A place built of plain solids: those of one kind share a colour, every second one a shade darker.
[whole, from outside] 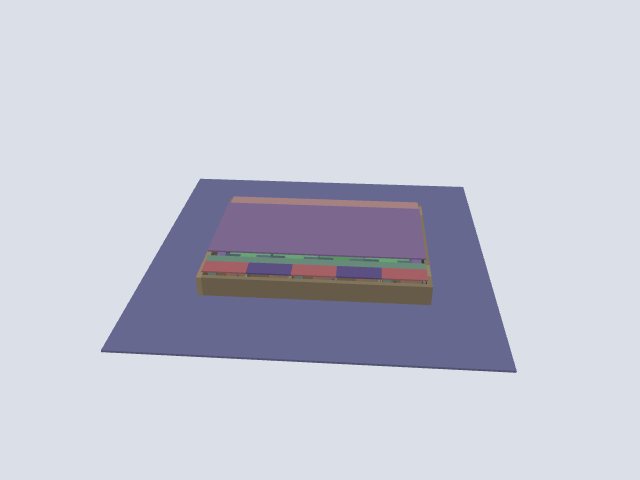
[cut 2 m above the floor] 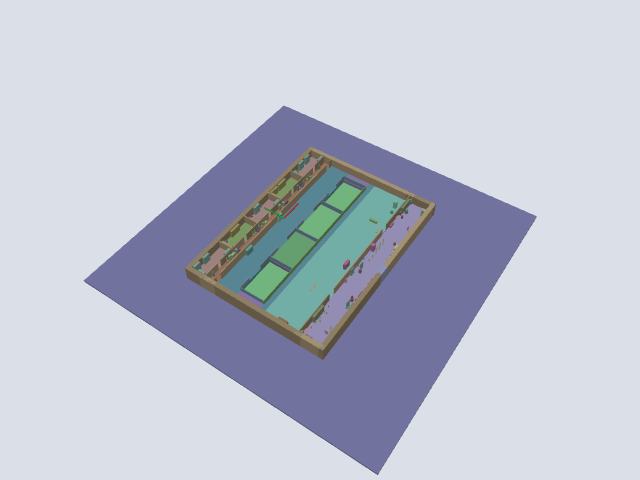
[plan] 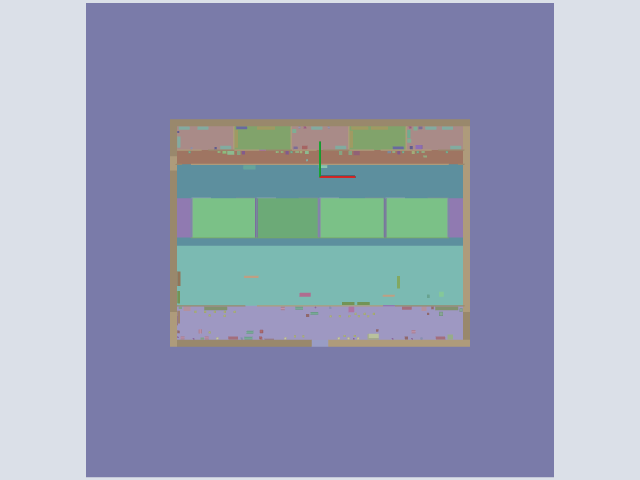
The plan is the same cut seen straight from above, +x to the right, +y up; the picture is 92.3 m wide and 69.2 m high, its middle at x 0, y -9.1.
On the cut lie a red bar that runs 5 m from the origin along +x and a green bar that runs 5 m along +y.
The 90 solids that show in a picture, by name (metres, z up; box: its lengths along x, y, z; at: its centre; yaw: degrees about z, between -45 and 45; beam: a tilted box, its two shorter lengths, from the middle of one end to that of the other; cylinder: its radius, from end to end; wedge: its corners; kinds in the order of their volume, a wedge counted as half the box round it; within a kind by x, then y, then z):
{
 "ground_under_all_1": {"box": [67.46, 68.38, 0.4], "at": [0.0, -9.13, -0.75]},
 "wall_1": {"box": [1.0, 6.8, 3.98], "at": [-21.13, -21.09, 1.39]},
 "wall_2": {"box": [1.0, 22.2, 3.98], "at": [-21.13, -8.39, 1.39]},
 "wall_3": {"box": [1.0, 3.85, 3.98], "at": [-21.13, 2.83, 1.39]},
 "wall_4": {"box": [1.0, 5.35, 3.98], "at": [-21.13, 5.63, 1.39]},
 "wall_5": {"box": [3.77, 0.2, 3.98], "at": [-18.94, 3.86, 1.39]},
 "wall_6": {"box": [3.77, 0.2, 3.98], "at": [-18.94, 3.86, 1.39]},
 "wall_7": {"box": [10.09, 1.0, 3.98], "at": [-16.58, 7.81, 1.39]},
 "wall_8": {"box": [10.06, 0.2, 3.98], "at": [-15.8, -18.59, 1.39]},
 "wall_9": {"box": [3.77, 0.2, 3.98], "at": [-14.22, 3.86, 1.39]},
 "wall_10": {"box": [0.2, 3.75, 3.98], "at": [-12.44, 5.63, 1.39]},
 "wall_11": {"box": [20.43, 1.0, 3.98], "at": [-11.41, -23.99, 1.39]},
 "wall_12": {"box": [3.77, 0.2, 3.98], "at": [-10.65, 3.86, 1.39]},
 "wall_13": {"box": [10.09, 1.0, 3.98], "at": [-8.29, 7.81, 1.39]},
 "wall_14": {"box": [3.77, 0.2, 3.98], "at": [-5.93, 3.86, 1.39]},
 "wall_15": {"box": [0.2, 3.75, 3.98], "at": [-4.14, 5.63, 1.39]},
 "wall_16": {"box": [3.77, 0.2, 3.98], "at": [-2.36, 3.86, 1.39]},
 "wall_17": {"box": [18.14, 0.2, 3.98], "at": [0.0, -18.59, 1.39]},
 "wall_18": {"box": [37.16, 0.2, 3.98], "at": [0.0, 1.81, 1.39]},
 "wall_19": {"box": [10.09, 1.0, 3.98], "at": [0.0, 7.81, 1.39]},
 "wall_20": {"box": [3.77, 0.2, 3.98], "at": [2.36, 3.86, 1.39]},
 "wall_21": {"box": [7.34, 0.2, 3.98], "at": [4.14, 3.86, 1.39]},
 "wall_22": {"box": [0.2, 3.75, 3.98], "at": [4.14, 5.63, 1.39]},
 "wall_23": {"box": [3.77, 0.2, 3.98], "at": [5.93, 3.86, 1.39]},
 "wall_24": {"box": [10.09, 1.0, 3.98], "at": [8.29, 7.81, 1.39]},
 "wall_25": {"box": [3.77, 0.2, 3.98], "at": [10.65, 3.86, 1.39]},
 "wall_26": {"box": [20.43, 1.0, 3.98], "at": [11.41, -23.99, 1.39]},
 "wall_27": {"box": [7.34, 0.2, 3.98], "at": [12.44, 3.86, 1.39]},
 "wall_28": {"box": [0.2, 3.75, 3.98], "at": [12.44, 5.63, 1.39]},
 "wall_29": {"box": [3.77, 0.2, 3.98], "at": [14.22, 3.86, 1.39]},
 "wall_30": {"box": [10.06, 0.2, 3.98], "at": [15.8, -18.59, 1.39]},
 "wall_31": {"box": [10.09, 1.0, 3.98], "at": [16.58, 7.81, 1.39]},
 "wall_32": {"box": [3.77, 0.2, 3.98], "at": [18.94, 3.86, 1.39]},
 "wall_33": {"box": [3.77, 0.2, 3.98], "at": [18.94, 3.86, 1.39]},
 "wall_34": {"box": [1.0, 6.8, 3.98], "at": [21.13, -21.09, 1.39]},
 "wall_35": {"box": [1.0, 22.2, 3.98], "at": [21.13, -8.39, 1.39]},
 "wall_36": {"box": [1.0, 3.85, 3.98], "at": [21.13, 2.83, 1.39]},
 "wall_37": {"box": [1.0, 5.35, 3.98], "at": [21.13, 5.63, 1.39]},
 "floor_yard_1": {"box": [41.45, 8.65, 1.34], "at": [0.0, -14.27, 0.07]},
 "floor_walkway_1": {"box": [41.45, 1.2, 1.34], "at": [0.0, -9.34, 0.07]},
 "floor_walkway_2": {"box": [41.45, 4.9, 1.34], "at": [0.0, -0.64, 0.07]},
 "floor_lobby_1": {"box": [41.45, 5.0, 1.34], "at": [0.0, -21.09, 0.07]},
 "ceil_hall_1": {"box": [41.45, 20.4, 0.3], "at": [0.0, -8.39, 5.24]},
 "floor_plot_1": {"box": [9.0, 5.65, 0.6], "at": [-13.88, -5.92, -0.3]},
 "floor_plot_2": {"box": [8.65, 5.65, 1.34], "at": [-4.65, -5.92, 0.07]},
 "floor_plot_3": {"box": [9.1, 5.65, 1.34], "at": [4.62, -5.92, 0.07]},
 "floor_plot_4": {"box": [8.8, 5.65, 0.6], "at": [13.97, -5.92, -0.3]},
 "floor_store_1": {"box": [8.29, 3.55, 1.34], "at": [-16.58, 5.63, 0.07]},
 "floor_store_2": {"box": [8.29, 3.55, 1.34], "at": [0.0, 5.63, 0.07]},
 "floor_store_3": {"box": [8.29, 3.55, 1.34], "at": [16.58, 5.63, 0.07]},
 "floor_back_corridor_1": {"box": [41.45, 2.05, 1.34], "at": [0.0, 2.83, 0.07]},
 "floor_changing_1": {"box": [8.29, 3.55, 1.34], "at": [-8.29, 5.63, 0.07]},
 "floor_changing_2": {"box": [8.29, 3.55, 1.34], "at": [8.29, 5.63, 0.07]},
 "ceil_lobby_1": {"box": [41.45, 5.0, 0.3], "at": [0.0, -21.09, 4.29]},
 "floor_baulk_1": {"box": [2.35, 5.65, 1.34], "at": [-19.55, -5.91, 0.07]},
 "floor_baulk_2": {"box": [0.4, 5.65, 1.34], "at": [-9.18, -5.91, 0.07]},
 "floor_baulk_3": {"box": [0.4, 5.65, 1.34], "at": [-0.12, -5.91, 0.07]},
 "floor_baulk_4": {"box": [0.4, 5.65, 1.34], "at": [9.38, -5.91, 0.07]},
 "floor_baulk_5": {"box": [2.35, 5.65, 1.34], "at": [19.55, -5.91, 0.07]},
 "ceil_store_1": {"box": [8.29, 3.55, 0.3], "at": [-16.58, 5.63, 4.14]},
 "ceil_store_2": {"box": [8.29, 3.55, 0.3], "at": [0.0, 5.63, 4.14]},
 "ceil_store_3": {"box": [8.29, 3.55, 0.3], "at": [16.58, 5.63, 4.14]},
 "ceil_back_corridor_1": {"box": [41.45, 2.05, 0.3], "at": [0.0, 2.83, 4.14]},
 "ceil_changing_1": {"box": [8.29, 3.55, 0.3], "at": [-8.29, 5.63, 4.14]},
 "ceil_changing_2": {"box": [8.29, 3.55, 0.3], "at": [8.29, 5.63, 4.14]},
 "lockers_changing_1": {"box": [0.5, 2.6, 1.8], "at": [-12.05, 5.51, 1.64]},
 "lockers_changing_2": {"box": [2.6, 0.5, 1.8], "at": [-7.79, 7.03, 1.64]},
 "lockers_changing_3": {"box": [0.5, 2.45, 1.8], "at": [4.53, 5.43, 1.64]},
 "lockers_changing_4": {"box": [2.45, 0.5, 1.8], "at": [5.72, 7.03, 1.64]},
 "lockers_changing_5": {"box": [2.45, 0.5, 1.8], "at": [8.57, 7.03, 1.64]},
 "door_leaf_1": {"box": [2.4, 0.97, 4.61], "at": [0.0, -24.0, 1.71]},
 "rail_far_1": {"box": [37.27, 0.12, 2.39], "at": [0.0, -8.8, 0.59]},
 "shelves_store_1": {"box": [0.5, 1.6, 2.0], "at": [-20.34, 5.01, 1.74]},
 "shelves_store_2": {"box": [1.6, 0.5, 2.0], "at": [-19.57, 7.03, 1.74]},
 "shelves_store_3": {"box": [1.6, 0.5, 2.0], "at": [-16.88, 7.03, 1.74]},
 "shelves_store_4": {"box": [1.6, 0.5, 2.0], "at": [-0.45, 7.03, 1.74]},
 "shelves_store_5": {"box": [1.6, 0.5, 2.0], "at": [15.98, 7.03, 1.74]},
 "shelves_store_6": {"box": [1.6, 0.5, 2.0], "at": [18.39, 7.03, 1.74]},
 "rail_baulk_1": {"box": [0.12, 5.65, 2.39], "at": [-18.57, -5.92, 0.59]},
 "rail_baulk_2": {"box": [0.12, 5.65, 2.39], "at": [-9.18, -5.92, 0.59]},
 "rail_baulk_3": {"box": [0.12, 5.65, 2.39], "at": [-0.12, -5.92, 0.59]},
 "rail_baulk_4": {"box": [0.12, 5.65, 2.39], "at": [9.38, -5.92, 0.59]},
 "rail_baulk_5": {"box": [0.12, 5.65, 2.39], "at": [18.57, -5.92, 0.59]},
 "lockers_lobby_1": {"box": [3.3, 0.5, 1.8], "at": [-15.03, -18.97, 1.64]},
 "lockers_lobby_2": {"box": [3.3, 0.5, 1.8], "at": [18.27, -18.97, 1.64]},
 "lockers_hall_1": {"box": [0.5, 2.1, 1.8], "at": [-20.34, -14.69, 1.64]},
 "float_rack_walkway_1": {"box": [1.8, 0.6, 1.5], "at": [-10.18, 1.38, 1.49]},
 "float_rack_hall_1": {"box": [1.6, 0.6, 1.5], "at": [-2.15, -16.99, 1.49]},
 "machine_lobby_1": {"box": [0.8, 0.8, 1.7], "at": [4.53, -19.12, 1.69]},
 "rail_end_1": {"box": [2.89, 0.12, 2.39], "at": [-10.68, -3.03, 0.59]}
}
